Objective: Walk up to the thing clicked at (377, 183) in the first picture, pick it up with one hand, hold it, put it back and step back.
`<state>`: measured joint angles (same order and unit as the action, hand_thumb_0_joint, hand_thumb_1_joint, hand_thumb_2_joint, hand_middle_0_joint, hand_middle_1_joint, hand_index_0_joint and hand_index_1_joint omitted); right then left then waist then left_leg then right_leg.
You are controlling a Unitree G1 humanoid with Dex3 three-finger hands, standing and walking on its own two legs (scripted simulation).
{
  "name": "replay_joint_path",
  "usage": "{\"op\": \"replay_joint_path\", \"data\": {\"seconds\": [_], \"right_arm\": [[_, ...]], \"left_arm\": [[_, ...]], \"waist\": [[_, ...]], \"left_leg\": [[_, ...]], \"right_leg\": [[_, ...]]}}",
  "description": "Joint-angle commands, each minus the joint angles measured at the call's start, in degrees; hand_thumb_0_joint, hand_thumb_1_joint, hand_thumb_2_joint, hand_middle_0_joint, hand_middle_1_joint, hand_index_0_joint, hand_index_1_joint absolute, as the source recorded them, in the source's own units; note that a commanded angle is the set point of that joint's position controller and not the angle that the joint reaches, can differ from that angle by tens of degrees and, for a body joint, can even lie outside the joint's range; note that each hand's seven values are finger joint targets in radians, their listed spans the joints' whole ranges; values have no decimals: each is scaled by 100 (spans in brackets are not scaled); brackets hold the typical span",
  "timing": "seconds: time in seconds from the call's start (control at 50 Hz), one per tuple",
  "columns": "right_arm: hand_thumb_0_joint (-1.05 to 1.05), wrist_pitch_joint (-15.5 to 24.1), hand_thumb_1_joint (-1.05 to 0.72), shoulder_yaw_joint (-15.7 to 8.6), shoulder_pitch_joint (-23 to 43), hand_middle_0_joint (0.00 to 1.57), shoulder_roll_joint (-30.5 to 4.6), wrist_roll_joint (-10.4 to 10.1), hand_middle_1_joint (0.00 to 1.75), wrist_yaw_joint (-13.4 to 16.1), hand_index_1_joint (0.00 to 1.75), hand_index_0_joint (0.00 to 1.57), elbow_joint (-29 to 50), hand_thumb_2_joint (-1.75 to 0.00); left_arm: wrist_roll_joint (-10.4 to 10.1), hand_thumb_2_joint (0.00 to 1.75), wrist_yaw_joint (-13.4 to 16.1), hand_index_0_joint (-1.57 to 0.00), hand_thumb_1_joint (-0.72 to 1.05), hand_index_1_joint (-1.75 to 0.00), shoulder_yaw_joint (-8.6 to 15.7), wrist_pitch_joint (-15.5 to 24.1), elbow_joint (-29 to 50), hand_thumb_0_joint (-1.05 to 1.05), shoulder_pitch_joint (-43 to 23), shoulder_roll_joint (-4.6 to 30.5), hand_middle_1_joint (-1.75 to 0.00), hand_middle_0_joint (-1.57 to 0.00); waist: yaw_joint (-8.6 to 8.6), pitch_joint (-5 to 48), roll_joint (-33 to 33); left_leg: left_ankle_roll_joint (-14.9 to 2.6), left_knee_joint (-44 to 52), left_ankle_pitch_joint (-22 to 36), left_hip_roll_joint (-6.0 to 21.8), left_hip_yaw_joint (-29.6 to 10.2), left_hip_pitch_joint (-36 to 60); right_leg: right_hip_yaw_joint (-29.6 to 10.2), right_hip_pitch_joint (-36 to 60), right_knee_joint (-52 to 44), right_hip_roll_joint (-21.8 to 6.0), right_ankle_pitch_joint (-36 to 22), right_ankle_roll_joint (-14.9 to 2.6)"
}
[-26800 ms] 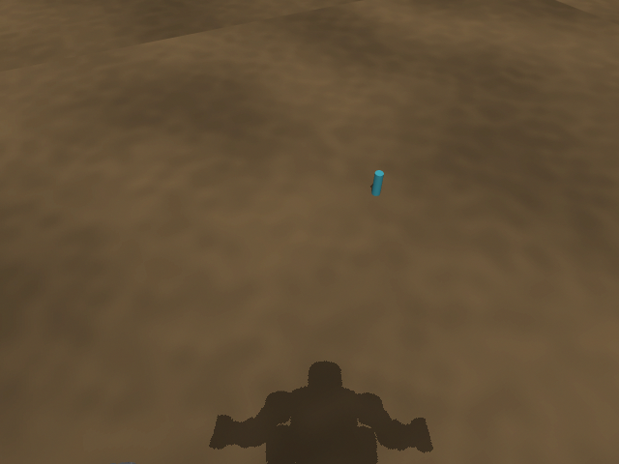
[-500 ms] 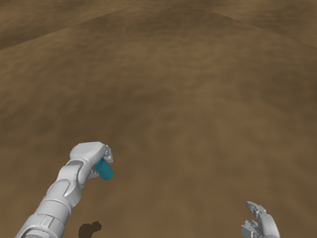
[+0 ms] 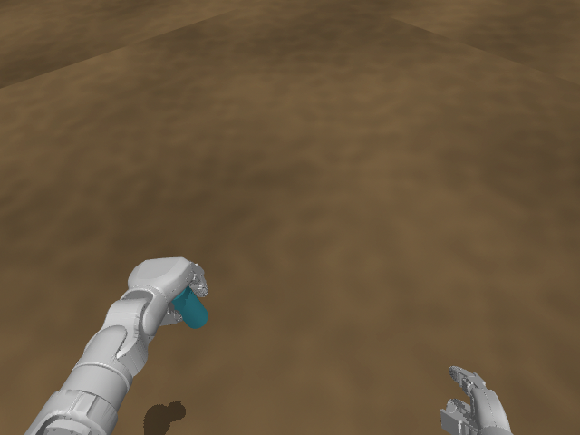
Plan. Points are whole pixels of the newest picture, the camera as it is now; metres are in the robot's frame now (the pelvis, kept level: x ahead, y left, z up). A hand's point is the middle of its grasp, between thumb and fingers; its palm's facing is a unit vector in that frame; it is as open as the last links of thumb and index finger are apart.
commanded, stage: hold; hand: left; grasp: from above
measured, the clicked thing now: (186, 304) +0.32 +0.21 -0.06
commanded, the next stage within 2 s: crouch in 0.10 s
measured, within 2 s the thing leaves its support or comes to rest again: neither
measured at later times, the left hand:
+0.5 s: hand (177, 319) +0.29 +0.22 -0.06, palm faces -0.48 -0.06 -0.88, open 6.8 cm
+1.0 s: hand (208, 339) +0.35 +0.24 -0.30, palm faces -0.42 +0.03 -0.91, open 6.7 cm
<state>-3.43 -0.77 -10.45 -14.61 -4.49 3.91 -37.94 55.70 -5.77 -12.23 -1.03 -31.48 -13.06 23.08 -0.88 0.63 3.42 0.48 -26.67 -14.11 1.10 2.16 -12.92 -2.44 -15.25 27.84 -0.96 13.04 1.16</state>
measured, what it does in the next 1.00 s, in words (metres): lowers itself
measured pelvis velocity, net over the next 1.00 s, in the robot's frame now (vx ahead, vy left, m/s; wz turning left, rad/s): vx -0.05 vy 0.01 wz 0.01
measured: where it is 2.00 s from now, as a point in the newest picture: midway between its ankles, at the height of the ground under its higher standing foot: outside the picture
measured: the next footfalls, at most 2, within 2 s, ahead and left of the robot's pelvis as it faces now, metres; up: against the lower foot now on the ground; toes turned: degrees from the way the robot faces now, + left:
none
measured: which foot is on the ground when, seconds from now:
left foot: down 0.00-1.00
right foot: down 0.00-1.00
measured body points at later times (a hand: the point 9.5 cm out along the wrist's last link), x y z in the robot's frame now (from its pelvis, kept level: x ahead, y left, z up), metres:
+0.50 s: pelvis +0.01 +0.00 +0.00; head +0.03 -0.02 +0.44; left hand +0.31 +0.22 -0.01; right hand +0.16 -0.25 -0.12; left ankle +0.00 +0.13 -0.74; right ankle +0.02 -0.13 -0.74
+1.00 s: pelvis -0.05 +0.01 -0.18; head +0.10 +0.03 +0.24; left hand +0.36 +0.23 -0.25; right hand -0.01 -0.28 -0.30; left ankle +0.00 +0.13 -0.74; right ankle +0.02 -0.13 -0.74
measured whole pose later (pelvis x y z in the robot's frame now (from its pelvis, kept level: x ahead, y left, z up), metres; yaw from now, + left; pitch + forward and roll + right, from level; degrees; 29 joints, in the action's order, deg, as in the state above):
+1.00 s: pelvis -0.05 +0.01 -0.18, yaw +1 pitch +29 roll -2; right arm -0.9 -4.3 -14.3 -14.8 1.7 1.3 -43.0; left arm 67.1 21.1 -4.3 2.4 -68.4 -37.7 24.0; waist 7.8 11.4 2.3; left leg -0.4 -87.6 -33.8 1.3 -1.1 -83.4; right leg -1.0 -83.2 84.6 -0.3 31.0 2.3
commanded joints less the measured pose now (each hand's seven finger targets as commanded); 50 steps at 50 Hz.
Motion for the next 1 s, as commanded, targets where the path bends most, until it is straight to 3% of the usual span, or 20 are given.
{"op": "replay_joint_path", "data": {"seconds": [0.0,0.04,0.08,0.14,0.16,0.18,0.2,0.28,0.36,0.44,0.5,0.58,0.7,0.78,0.8,0.84,0.86,0.88,0.94,0.98], "right_arm": [[0,230,-91,-260,533,20,-654,39,30,14,30,20,810,-90],[0,230,-91,-273,534,20,-655,46,30,7,30,20,792,-90],[0,209,-91,-280,542,20,-677,32,30,20,30,20,799,-91],[0,198,-91,-283,500,20,-668,43,30,18,30,20,773,-90],[0,196,-91,-296,489,20,-674,38,30,18,30,20,804,-90],[0,190,-93,-301,509,20,-699,30,30,18,30,20,806,-92],[0,180,-89,-306,509,20,-660,23,30,13,30,20,825,-90],[0,124,-90,-305,497,20,-668,23,30,-2,30,20,863,-90],[0,57,-90,-312,383,20,-668,41,30,-15,30,20,843,-90],[0,8,-90,-348,251,20,-688,141,30,-53,30,20,681,-90],[0,-13,-90,-426,67,20,-732,230,30,-120,30,20,522,-90],[0,30,-90,-583,-317,20,-814,358,30,-239,30,20,275,-90],[0,123,-91,-683,-565,20,-902,476,30,-323,30,20,180,-90],[0,263,-91,-696,-729,20,-950,561,30,-281,30,20,33,-90],[0,286,-91,-709,-782,20,-971,568,30,-270,30,20,13,-90],[0,347,-90,-709,-802,20,-982,608,30,-246,30,20,3,-90],[0,364,-90,-713,-834,20,-984,620,30,-226,30,20,7,-90],[0,393,-90,-701,-831,20,-997,633,30,-217,30,20,-17,-90],[0,458,-90,-710,-847,20,-1032,661,30,-204,30,20,-46,-90],[0,507,-90,-675,-849,20,-1056,700,30,-204,30,20,-51,-90]], "left_arm": [[27,52,307,-108,68,-48,787,-5,1142,0,-1931,1319,-50,-106],[9,51,274,-111,73,-48,666,23,1233,0,-2137,1257,-51,-108],[5,53,287,-112,73,-49,766,29,1099,0,-2044,1337,-51,-110],[-4,52,274,-109,71,-50,600,53,1135,0,-2134,1177,-53,-106],[-4,51,272,-109,70,-50,575,58,1204,0,-2061,1152,-53,-105],[-20,43,298,-115,77,-49,714,44,1130,0,-1991,1279,-55,-109],[-20,40,296,-107,69,-46,748,55,1147,0,-1868,1252,-52,-101],[34,43,332,-105,67,-47,605,84,924,0,-1526,1063,-51,-101],[177,48,577,-106,67,-46,638,249,717,0,-1549,1016,-48,-103],[386,42,1084,-105,66,-43,721,417,75,0,-1949,1031,-46,-102],[616,42,1543,-106,68,-45,661,468,-468,0,-2285,955,-49,-102],[950,43,2101,-112,74,-45,580,582,-1093,0,-2769,850,-49,-108],[1171,37,2715,-114,80,-48,718,538,-2095,0,-3358,908,-54,-107],[1161,36,2915,-115,81,-46,816,427,-2519,0,-3959,1120,-53,-108],[1151,38,2937,-115,80,-45,867,378,-2783,0,-3821,1128,-51,-109],[1104,39,2990,-114,79,-46,972,357,-2554,0,-4140,1278,-52,-108],[1131,39,2995,-114,80,-45,950,314,-2694,0,-4155,1240,-50,-109],[1132,36,3010,-114,78,-43,981,298,-2705,0,-4297,1296,-49,-108],[1064,37,2980,-113,77,-44,1156,232,-2874,0,-4261,1503,-49,-107],[1072,40,2946,-107,70,-46,1198,251,-2848,0,-4723,1626,-51,-102]], "waist": [[-45,1381,-310],[-1,1436,-228],[-48,1368,-200],[29,1411,-235],[9,1443,-248],[-58,1407,-263],[-86,1394,-197],[7,1208,-446],[61,1090,-527],[216,1095,-532],[324,1348,-440],[467,2113,-247],[545,2852,-70],[649,3384,123],[650,3445,41],[628,3814,289],[705,3987,214],[777,3989,193],[750,4166,243],[849,4168,458]], "left_leg": [[-153,245,1253,-215,18,548],[-149,246,1328,-213,21,609],[-148,278,1325,-215,20,624],[-135,271,1422,-199,-9,674],[-136,260,1455,-192,-3,696],[-123,301,1437,-188,-20,663],[-128,291,1451,-206,7,635],[-147,243,1490,-208,14,561],[-140,157,1337,-229,5,385],[-130,-276,1163,-252,-2,-65],[-101,-831,1083,-262,-7,-514],[-59,-2014,1132,-212,-55,-1324],[-95,-3348,551,-187,-100,-3004],[-111,-4074,163,-169,-186,-3874],[-109,-4237,55,-148,-230,-4084],[-92,-4555,-188,-148,-250,-4424],[-108,-4714,-300,-147,-251,-4581],[-115,-4863,-441,-145,-283,-4896],[-91,-5139,-680,-130,-347,-5269],[-41,-5282,-1062,-103,-483,-5485]], "right_leg": [[206,416,-418,212,-982,-132],[196,429,-399,211,-1071,-138],[190,428,-422,209,-1055,-146],[218,411,-398,228,-1145,-153],[230,423,-404,230,-1177,-155],[238,476,-410,240,-1121,-165],[238,492,-417,223,-1152,-166],[250,395,-410,216,-1214,-146],[242,179,-339,199,-1065,-148],[235,-305,-3,155,-972,-131],[238,-763,483,152,-951,-137],[251,-1840,1575,169,-952,-174],[284,-3155,2853,201,-414,-213],[367,-4057,3648,213,-28,-252],[401,-4299,3854,222,95,-266],[395,-4675,4237,197,274,-287],[417,-4736,4374,208,337,-283],[417,-4905,4540,204,403,-286],[457,-5357,4978,177,658,-309],[507,-5953,5296,165,1024,-333]]}}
